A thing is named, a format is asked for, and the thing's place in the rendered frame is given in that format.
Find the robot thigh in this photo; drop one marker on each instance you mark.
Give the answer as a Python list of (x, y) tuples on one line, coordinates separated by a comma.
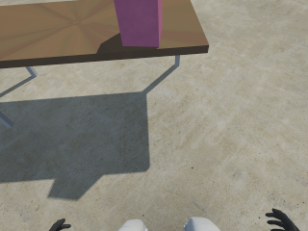
[(199, 224), (133, 225)]

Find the carton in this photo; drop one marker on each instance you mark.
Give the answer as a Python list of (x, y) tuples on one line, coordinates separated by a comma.
[(140, 22)]

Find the table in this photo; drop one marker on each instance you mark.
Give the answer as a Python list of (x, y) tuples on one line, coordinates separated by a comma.
[(85, 31)]

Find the right robot thigh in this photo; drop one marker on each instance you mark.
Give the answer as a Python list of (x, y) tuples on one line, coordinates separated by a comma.
[(199, 224)]

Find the left robot thigh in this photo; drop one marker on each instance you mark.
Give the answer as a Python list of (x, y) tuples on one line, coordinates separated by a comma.
[(133, 225)]

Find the robot left hand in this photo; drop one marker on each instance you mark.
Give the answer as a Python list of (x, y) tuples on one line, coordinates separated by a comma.
[(59, 225)]

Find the robot right hand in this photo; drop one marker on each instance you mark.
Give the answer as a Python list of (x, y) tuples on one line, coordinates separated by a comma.
[(285, 222)]

